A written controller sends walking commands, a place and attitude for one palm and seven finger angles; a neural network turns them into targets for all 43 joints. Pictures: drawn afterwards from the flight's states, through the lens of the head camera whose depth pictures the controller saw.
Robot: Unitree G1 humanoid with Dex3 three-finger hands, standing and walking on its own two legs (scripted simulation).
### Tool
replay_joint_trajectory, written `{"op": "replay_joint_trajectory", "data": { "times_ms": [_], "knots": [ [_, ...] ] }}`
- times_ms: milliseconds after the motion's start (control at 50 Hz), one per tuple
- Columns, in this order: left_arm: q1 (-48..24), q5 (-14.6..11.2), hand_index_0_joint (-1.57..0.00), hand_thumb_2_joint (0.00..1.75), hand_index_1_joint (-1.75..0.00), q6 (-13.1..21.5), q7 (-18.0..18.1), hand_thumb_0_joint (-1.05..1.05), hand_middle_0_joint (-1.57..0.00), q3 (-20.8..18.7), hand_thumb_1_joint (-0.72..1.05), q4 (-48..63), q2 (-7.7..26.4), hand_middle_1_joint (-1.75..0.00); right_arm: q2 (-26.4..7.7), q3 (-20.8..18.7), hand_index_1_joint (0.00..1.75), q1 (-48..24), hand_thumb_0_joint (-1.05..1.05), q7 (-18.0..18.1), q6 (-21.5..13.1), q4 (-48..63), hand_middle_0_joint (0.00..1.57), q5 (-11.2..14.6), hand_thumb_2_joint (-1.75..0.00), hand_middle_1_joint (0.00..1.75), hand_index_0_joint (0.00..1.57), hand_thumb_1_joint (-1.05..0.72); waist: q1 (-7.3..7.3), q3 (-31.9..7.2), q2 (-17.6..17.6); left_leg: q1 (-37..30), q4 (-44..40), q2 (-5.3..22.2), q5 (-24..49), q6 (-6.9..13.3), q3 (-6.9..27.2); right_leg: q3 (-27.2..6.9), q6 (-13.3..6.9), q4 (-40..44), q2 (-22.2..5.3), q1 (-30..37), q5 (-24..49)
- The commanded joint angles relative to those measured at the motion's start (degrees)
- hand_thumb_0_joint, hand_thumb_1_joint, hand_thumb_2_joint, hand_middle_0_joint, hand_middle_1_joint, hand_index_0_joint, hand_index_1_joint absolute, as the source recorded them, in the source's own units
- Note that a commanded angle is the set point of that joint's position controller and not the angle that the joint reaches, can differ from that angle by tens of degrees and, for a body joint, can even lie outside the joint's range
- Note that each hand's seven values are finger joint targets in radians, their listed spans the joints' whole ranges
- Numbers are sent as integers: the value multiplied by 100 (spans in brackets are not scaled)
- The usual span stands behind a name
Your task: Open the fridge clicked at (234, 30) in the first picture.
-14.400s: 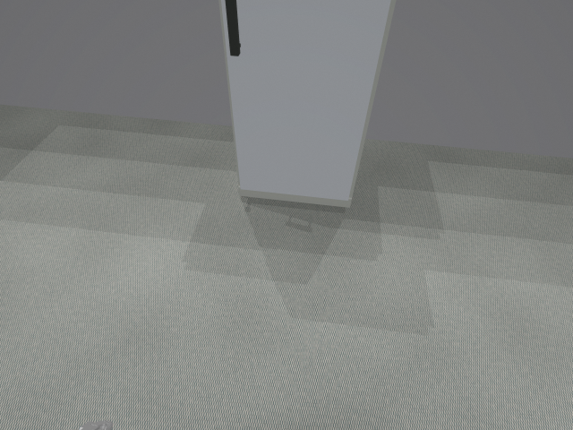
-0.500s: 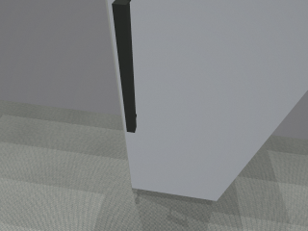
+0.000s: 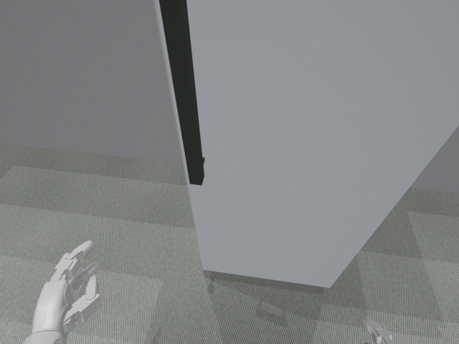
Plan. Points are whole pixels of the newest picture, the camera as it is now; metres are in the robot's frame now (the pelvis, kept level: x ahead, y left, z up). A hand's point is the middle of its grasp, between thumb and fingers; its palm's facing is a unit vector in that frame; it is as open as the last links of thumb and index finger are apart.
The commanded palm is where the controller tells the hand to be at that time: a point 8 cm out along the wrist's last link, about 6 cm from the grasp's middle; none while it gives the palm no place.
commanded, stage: raise the hand to about handle height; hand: left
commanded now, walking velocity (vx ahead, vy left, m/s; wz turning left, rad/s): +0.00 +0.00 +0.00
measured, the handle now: (191, 101) +0.47 +0.10 +0.19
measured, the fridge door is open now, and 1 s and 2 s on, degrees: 0 0 0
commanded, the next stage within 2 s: move the hooked fingers beside the handle in 1.92 s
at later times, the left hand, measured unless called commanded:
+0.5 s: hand (80, 288) +0.20 +0.25 +0.03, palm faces -0.07 -1.00 -0.07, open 10.1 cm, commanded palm +0.16 +0.30 +0.04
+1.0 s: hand (50, 233) +0.24 +0.28 +0.11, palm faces -0.01 -1.00 -0.09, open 13.0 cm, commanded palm +0.21 +0.33 +0.12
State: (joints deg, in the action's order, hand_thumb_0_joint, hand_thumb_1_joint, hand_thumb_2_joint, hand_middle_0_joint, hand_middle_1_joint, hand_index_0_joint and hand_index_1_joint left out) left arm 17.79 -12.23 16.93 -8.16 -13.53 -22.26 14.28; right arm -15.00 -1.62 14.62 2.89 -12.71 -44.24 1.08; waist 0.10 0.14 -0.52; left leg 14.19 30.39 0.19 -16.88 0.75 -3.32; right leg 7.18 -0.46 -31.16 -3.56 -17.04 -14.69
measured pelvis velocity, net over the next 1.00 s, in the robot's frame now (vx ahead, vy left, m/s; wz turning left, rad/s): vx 0.00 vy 0.02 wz -0.01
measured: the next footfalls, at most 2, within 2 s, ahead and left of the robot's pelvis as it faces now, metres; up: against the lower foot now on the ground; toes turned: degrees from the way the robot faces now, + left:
none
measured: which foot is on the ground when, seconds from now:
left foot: down 0.00-1.00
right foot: down 0.00-1.00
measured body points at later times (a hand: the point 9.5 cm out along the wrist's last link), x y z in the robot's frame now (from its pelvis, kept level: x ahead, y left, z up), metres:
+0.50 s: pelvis -0.02 +0.00 -0.04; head +0.01 +0.02 +0.41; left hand +0.19 +0.30 +0.04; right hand +0.16 -0.24 -0.09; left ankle -0.01 +0.11 -0.73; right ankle +0.02 -0.11 -0.73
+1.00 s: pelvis +0.00 +0.02 -0.01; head -0.01 +0.02 +0.44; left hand +0.24 +0.33 +0.12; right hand +0.17 -0.21 -0.06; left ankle -0.01 +0.11 -0.73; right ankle +0.02 -0.11 -0.73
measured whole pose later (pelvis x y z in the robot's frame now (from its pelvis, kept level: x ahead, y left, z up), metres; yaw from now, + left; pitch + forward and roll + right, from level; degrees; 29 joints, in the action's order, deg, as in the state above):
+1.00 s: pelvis +0.00 +0.02 -0.01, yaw -1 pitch +0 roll -2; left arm 6.7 -19.6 2.9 -26.8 -23.3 -5.1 23.9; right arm -14.4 4.2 15.0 6.1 -18.3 -34.5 3.1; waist -1.6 -2.2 -2.0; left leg 16.7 37.4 0.7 -20.8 2.4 -3.0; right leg 6.5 1.0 -33.0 -2.8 -17.4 -15.2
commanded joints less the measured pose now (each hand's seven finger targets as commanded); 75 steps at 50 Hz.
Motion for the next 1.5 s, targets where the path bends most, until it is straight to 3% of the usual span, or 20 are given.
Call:
{"op": "replay_joint_trajectory", "data": {
  "times_ms": [0, 60, 80, 120, 140, 180, 220, 300, 380, 480, 580, 700, 780, 820, 1000, 1140, 1260, 1320, 1400, 1480],
  "knots": [
    [908, -556, -22, 80, -45, 1693, -1291, 0, -22, -880, 67, 52, 768, -45, -866, -329, 30, -624, 0, -101, -541, 1340, 20, 61, -90, 30, 20, -90, -393, -241, 668, 1789, 836, -199, 65, -152, 242, -291, -143, -817, 245, -1155, -555],
    [397, -901, -22, 77, -50, 2258, -2411, 0, -22, -1220, 60, 315, 1329, -50, -943, -302, 30, -680, 0, -160, -752, 1759, 20, 121, -90, 30, 20, -90, -256, -1144, 487, 2399, 1703, -186, -31, -76, 228, -775, -128, -1365, 137, -1380, -649],
    [296, -1080, -22, 76, -51, 2187, -2706, 0, -22, -1539, 57, 330, 1647, -51, -1001, -288, 30, -586, 0, -144, -776, 1866, 20, 140, -90, 30, 20, -90, -284, -1309, 259, 2490, 1888, -159, 9, -53, 214, -971, -145, -1416, 100, -1339, -724],
    [-165, -1524, -23, 74, -54, 1844, -2988, 0, -23, -1877, 53, 963, 1946, -54, -944, -220, 30, -558, 0, -38, -781, 2151, 20, 207, -90, 30, 20, -90, -249, -1685, 233, 2583, 2022, -141, -206, 12, 163, -1293, -62, -1146, 46, -1041, -1303],
    [-370, -1657, -23, 73, -55, 1667, -3008, 0, -23, -1800, 50, 1352, 1840, -55, -912, -186, 30, -562, 0, 19, -784, 2199, 20, 208, -90, 30, 20, -90, -218, -1768, 89, 2484, 2037, -113, -96, 53, 185, -1270, -41, -1141, 80, -976, -1167],
    [-936, -1689, -23, 71, -58, 1398, -2888, 0, -23, -1717, 46, 1966, 1878, -58, -872, -153, 30, -423, 0, 138, -805, 2111, 20, 155, -90, 30, 20, -90, -85, -1800, 74, 2343, 2072, -36, 12, 67, 262, -1241, -5, -1135, 155, -960, -921],
    [-831, -1507, -24, 69, -62, 1177, -2696, 0, -24, -1530, 41, 2363, 1778, -62, -846, -140, 30, -350, 0, 188, -836, 2053, 20, 135, -90, 30, 20, -90, -16, -1623, -365, 2143, 1958, 0, 233, 100, 335, -1063, -29, -1191, 233, -1060, -466],
    [-720, -1154, -24, 65, -68, 733, -2419, 0, -24, -1294, 32, 2848, 1774, -68, -813, -125, 30, -279, 0, 234, -863, 1946, 20, 139, -90, 30, 20, -90, 15, -1585, -605, 1743, 1683, 27, 637, 102, 430, -706, -54, -1246, 322, -1029, 281],
    [-429, -1144, -25, 61, -74, 315, -2185, 0, -25, -1450, 22, 2668, 1829, -74, -796, -63, 30, -380, 0, 241, -842, 1952, 20, 166, -90, 30, 20, -90, -72, -1171, -491, 1711, 1309, 26, 349, 44, 510, -479, -63, -1008, 364, -972, -107],
    [-274, -1194, -26, 56, -81, 91, -1931, 0, -26, -1638, 11, 2816, 1907, -81, -778, 6, 30, -432, 0, 223, -849, 2075, 20, 179, -90, 30, 20, -90, -195, -1191, -373, 1508, 943, 27, 298, 11, 520, -355, -63, -781, 370, -656, -208],
    [-763, -1108, -27, 51, -88, -90, -1848, 0, -27, -1365, -1, 2911, 1805, -88, -815, 90, 30, -392, 0, 260, -918, 2059, 20, 193, -90, 30, 20, -90, -118, -934, -352, 1273, 620, 57, 70, 8, 570, -284, -56, -566, 393, -632, -349],
    [-1399, -982, -27, 45, -98, -381, -1803, 0, -27, -1446, -15, 3056, 2040, -98, -798, 162, 30, -405, 0, 323, -960, 1957, 20, 218, -90, 30, 20, -90, -119, -968, -443, 816, 248, 81, 273, -1, 630, -226, -66, -321, 381, -280, -88],
    [-1618, -917, -28, 41, -103, -591, -1781, 0, -28, -1544, -24, 3059, 2160, -103, -765, 198, 30, -444, 0, 351, -967, 1901, 20, 228, -90, 30, 20, -90, -191, -917, -745, 492, 52, 88, 552, -24, 635, -200, -89, -160, 387, -61, 169],
    [-1830, -926, -29, 39, -107, -719, -1801, 0, -29, -1503, -29, 3046, 2129, -107, -751, 212, 30, -440, 0, 363, -948, 1892, 20, 237, -90, 30, 20, -90, -150, -900, -521, 370, -58, 101, 622, -28, 657, -171, -66, -62, 389, 9, 276],
    [-2575, -870, -30, 30, -120, -1283, -1888, 0, -30, -1596, -50, 2906, 2350, -120, -717, 297, 30, -522, 0, 367, -806, 1864, 20, 259, -90, 30, 20, -90, -198, -796, -595, -89, -389, 82, 1044, -29, 625, -177, -86, 297, 390, 363, 696],
    [-3039, -897, -30, 30, -120, -1555, -1950, 0, -30, -1866, -50, 2890, 2657, -120, -703, 312, 30, -575, 0, 377, -709, 1842, 20, 264, -90, 30, 20, -90, -239, -1096, -598, -480, -465, 62, 1659, -35, 582, -182, -88, 422, 364, 685, 1289],
    [-3682, -844, -30, 30, -120, -1859, -1996, 0, -30, -1874, -50, 2774, 2861, -120, -702, 347, 30, -653, 0, 400, -587, 1835, 20, 309, -90, 30, 20, -90, -234, -1058, -673, -637, -604, 40, 1609, -27, 566, -186, -90, 572, 339, 729, 1272],
    [-3878, -847, -30, 30, -120, -2016, -2027, 0, -30, -1950, -50, 2543, 2979, -120, -712, 361, 30, -683, 0, 402, -503, 1826, 20, 335, -90, 30, 20, -90, -243, -1039, -390, -620, -641, 14, 1657, 19, 533, -197, -88, 647, 339, 869, 1406],
    [-4305, -815, -30, 30, -120, -2204, -2067, 0, -30, -1985, -50, 2477, 3169, -120, -721, 388, 30, -763, 0, 392, -418, 1862, 20, 358, -90, 30, 20, -90, -255, -1053, -521, -667, -680, -19, 1617, 42, 501, -236, -104, 724, 308, 943, 1433],
    [-3757, -826, -30, 30, -120, -2404, -2158, 0, -30, -1865, -50, 1969, 2942, -120, -759, 345, 30, -738, 0, 335, -337, 1896, 20, 388, -90, 30, 20, -90, -292, -955, -178, -538, -624, -28, 1587, 64, 445, -245, -82, 710, 292, 926, 1487]
  ]
}}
